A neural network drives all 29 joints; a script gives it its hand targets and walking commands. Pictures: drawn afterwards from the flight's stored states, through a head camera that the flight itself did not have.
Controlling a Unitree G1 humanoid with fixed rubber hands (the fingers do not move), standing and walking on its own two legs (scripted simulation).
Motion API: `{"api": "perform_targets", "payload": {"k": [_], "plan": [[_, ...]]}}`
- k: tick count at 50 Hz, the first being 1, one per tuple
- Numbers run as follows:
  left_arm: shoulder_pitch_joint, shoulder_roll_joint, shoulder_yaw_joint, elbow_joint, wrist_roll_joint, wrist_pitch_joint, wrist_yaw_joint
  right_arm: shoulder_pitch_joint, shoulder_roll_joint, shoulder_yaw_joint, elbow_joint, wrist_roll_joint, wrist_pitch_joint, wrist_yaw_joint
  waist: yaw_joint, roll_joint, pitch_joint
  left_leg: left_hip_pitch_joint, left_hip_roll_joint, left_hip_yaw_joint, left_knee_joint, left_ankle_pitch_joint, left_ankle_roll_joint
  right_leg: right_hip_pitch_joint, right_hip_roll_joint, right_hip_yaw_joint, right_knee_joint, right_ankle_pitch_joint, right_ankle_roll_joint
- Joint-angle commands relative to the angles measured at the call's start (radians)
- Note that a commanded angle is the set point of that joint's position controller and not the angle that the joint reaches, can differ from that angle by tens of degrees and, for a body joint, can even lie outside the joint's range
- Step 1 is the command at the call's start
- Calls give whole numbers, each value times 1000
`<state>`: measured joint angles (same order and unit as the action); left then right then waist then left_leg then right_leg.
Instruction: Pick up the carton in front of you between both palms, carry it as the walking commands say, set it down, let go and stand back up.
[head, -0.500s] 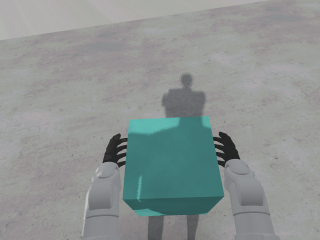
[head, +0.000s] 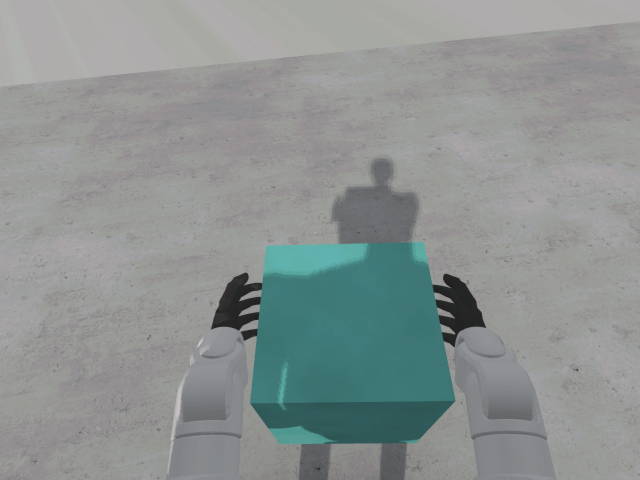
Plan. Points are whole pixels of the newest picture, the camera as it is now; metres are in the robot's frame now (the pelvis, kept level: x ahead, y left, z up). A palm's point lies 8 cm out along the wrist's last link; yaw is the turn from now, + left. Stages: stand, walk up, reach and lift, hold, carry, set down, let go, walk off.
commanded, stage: carry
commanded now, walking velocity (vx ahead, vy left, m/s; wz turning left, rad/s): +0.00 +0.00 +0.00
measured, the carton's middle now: (346, 351) +0.30 +0.01 -0.05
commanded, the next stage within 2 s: none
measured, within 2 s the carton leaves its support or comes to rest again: neither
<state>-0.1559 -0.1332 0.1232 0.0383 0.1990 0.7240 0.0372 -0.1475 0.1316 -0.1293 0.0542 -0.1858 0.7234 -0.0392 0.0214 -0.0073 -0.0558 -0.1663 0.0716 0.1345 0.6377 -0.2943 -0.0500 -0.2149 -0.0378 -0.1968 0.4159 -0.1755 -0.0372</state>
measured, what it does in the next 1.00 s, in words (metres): steps on the spot: left foot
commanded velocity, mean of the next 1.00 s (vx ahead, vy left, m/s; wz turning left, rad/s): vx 0.00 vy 0.00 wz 0.00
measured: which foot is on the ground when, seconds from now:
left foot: up 0.00-0.08, down 0.10-1.00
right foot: down 0.00-1.00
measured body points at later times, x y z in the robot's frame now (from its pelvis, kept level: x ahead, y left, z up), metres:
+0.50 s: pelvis +0.01 +0.04 -0.02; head +0.01 +0.05 +0.43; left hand +0.32 +0.18 +0.01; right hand +0.31 -0.12 +0.01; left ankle -0.02 +0.11 -0.75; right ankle -0.05 -0.10 -0.75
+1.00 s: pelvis -0.02 +0.02 -0.02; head -0.04 +0.02 +0.43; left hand +0.28 +0.17 +0.02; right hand +0.27 -0.14 +0.02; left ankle -0.02 +0.11 -0.75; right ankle -0.05 -0.10 -0.75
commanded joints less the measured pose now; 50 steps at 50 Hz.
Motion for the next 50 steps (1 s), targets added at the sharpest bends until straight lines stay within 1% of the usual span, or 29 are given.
{"api": "perform_targets", "payload": {"k": [1, 2, 3, 4, 5, 6, 7, 9, 10, 12, 16, 17, 18, 19, 22, 26, 28, 29, 31, 34, 35, 36, 41, 43, 45, 47, 48, 49, 50], "plan": [[-405, -794, -599, -79, -228, -18, -205, -463, 819, 621, -127, 247, -33, 213, -10, -118, -285, -198, -36, -28, -329, -32, 26, 442, -150, 132, 100, 951, -82], [-354, -802, -591, -47, -225, -12, -197, -465, 785, 604, -119, 257, -25, 204, -24, -83, -308, -13, -6, -19, -435, 275, 20, 302, -128, 90, 89, 632, -25], [-371, -797, -577, -41, -222, -12, -201, -420, 769, 564, -95, 221, -18, 197, -24, -36, -315, 164, 41, -62, -325, 482, 44, 97, -117, 61, 92, 296, 15], [-339, -780, -546, -4, -204, -5, -203, -405, 766, 540, -49, 206, -22, 194, -24, 110, -302, 205, 157, -161, -264, 728, 79, -11, -85, 53, 118, 35, 47], [-394, -802, -583, -7, -227, -8, -208, -424, 787, 557, -65, 213, -22, 194, -22, 155, -280, 166, 204, -178, -225, 942, 109, -23, -54, 59, 109, -142, 67], [-359, -794, -544, 54, -201, 2, -214, -388, 778, 508, 5, 163, -12, 196, -12, 128, -271, 147, 183, -129, -176, 934, 114, -28, -46, 72, 55, -112, 52], [-418, -785, -564, 9, -203, -8, -219, -369, 785, 461, 33, 160, -15, 204, -16, 137, -271, 129, 166, -147, -178, 841, 117, 4, -51, 67, 9, -78, 49], [-411, -805, -516, 88, -180, -9, -226, -439, 818, 477, 14, 171, -27, 216, -22, 68, -257, 24, 114, -120, -170, 702, 91, 81, -99, 88, 83, 163, 59], [-426, -834, -509, 83, -169, -21, -228, -474, 832, 497, 20, 185, -29, 218, -20, 56, -260, 2, 103, -108, -153, 676, 87, 114, -103, 93, 102, 211, 67], [-478, -879, -555, 43, -225, -41, -226, -484, 881, 524, 15, 214, -51, 228, -18, 52, -303, 52, 100, -103, -155, 724, 86, 70, -101, 90, 109, 175, 63], [-494, -902, -581, -11, -233, -49, -225, -533, 899, 571, -45, 251, -60, 234, -19, 85, -328, 118, 111, -98, -131, 861, 99, 41, -94, 76, 120, 142, 79], [-450, -905, -560, 40, -235, -45, -228, -532, 899, 593, -68, 258, -57, 232, -22, 78, -352, 130, 105, -90, -122, 823, 92, 38, -94, 73, 127, 123, 77], [-457, -898, -585, -4, -247, -44, -228, -497, 889, 583, -55, 247, -53, 228, -23, 67, -369, 122, 109, -94, -109, 795, 99, 61, -106, 82, 119, 180, 74], [-455, -887, -569, 23, -233, -38, -231, -528, 883, 595, -75, 240, -52, 224, -24, 3, -356, 90, 104, -101, -116, 737, 94, 67, -105, 86, 128, 189, 76], [-403, -861, -543, 30, -211, -29, -228, -482, 866, 577, -42, 241, -36, 220, -26, 32, -363, 76, 98, -95, -100, 782, 96, 85, -113, 88, 139, 275, 75], [-439, -866, -553, -3, -218, -38, -227, -442, 882, 563, -3, 225, -36, 224, -24, 25, -345, 59, 95, -98, -107, 627, 86, 83, -113, 105, 101, 231, 69], [-432, -859, -520, 53, -206, -31, -229, -511, 869, 563, -36, 225, -48, 228, -23, -1, -331, 42, 86, -96, -139, 548, 83, 75, -130, 108, 106, 218, 61], [-449, -854, -512, 58, -198, -33, -228, -500, 863, 526, 15, 209, -36, 225, -26, 42, -300, 22, 95, -98, -145, 544, 87, 53, -121, 103, 89, 180, 66], [-464, -868, -533, 60, -203, -32, -236, -514, 893, 557, 3, 224, -36, 230, -22, 8, -279, 0, 93, -99, -155, 470, 89, 60, -122, 114, 65, 153, 65], [-449, -877, -488, 120, -181, -24, -241, -520, 867, 506, 52, 194, -33, 229, -18, 37, -239, -16, 87, -101, -187, 377, 83, 36, -126, 125, 49, 105, 48], [-498, -860, -488, 104, -184, -28, -241, -509, 872, 480, 58, 169, -33, 228, -16, -4, -224, -17, 87, -108, -199, 314, 91, 19, -127, 126, 33, 103, 48], [-491, -859, -478, 121, -179, -30, -242, -528, 889, 480, 73, 184, -34, 233, -21, -4, -213, -44, 80, -99, -207, 289, 85, 41, -129, 125, 27, 85, 60], [-511, -904, -506, 90, -210, -38, -254, -561, 920, 534, 19, 219, -37, 236, -22, 7, -283, 11, 76, -91, -173, 383, 81, 37, -137, 124, 49, 163, 50], [-490, -900, -495, 101, -189, -25, -254, -539, 922, 520, 50, 196, -29, 240, -18, -25, -247, -27, 93, -117, -192, 270, 90, 30, -124, 134, 16, 60, 39], [-486, -919, -500, 113, -200, -24, -252, -538, 909, 531, 32, 203, -30, 239, -18, 12, -235, -38, 80, -101, -213, 231, 82, 23, -135, 141, 18, 32, 37], [-484, -900, -488, 107, -197, -25, -248, -538, 909, 527, 32, 206, -26, 232, -21, 3, -248, -45, 81, -104, -202, 252, 78, 40, -121, 137, 13, 61, 39], [-460, -904, -481, 119, -188, -22, -249, -549, 906, 515, 23, 211, -27, 232, -21, 35, -263, -33, 77, -100, -200, 287, 77, 36, -122, 124, 27, 76, 41], [-489, -914, -512, 87, -210, -30, -248, -529, 918, 530, 35, 209, -25, 234, -18, -1, -283, -18, 80, -101, -206, 290, 80, 25, -128, 129, 42, 97, 35], [-503, -895, -500, 72, -194, -30, -248, -561, 918, 529, 17, 212, -31, 235, -21, 13, -275, -46, 83, -99, -186, 288, 80, 46, -117, 133, 27, 110, 39]]}}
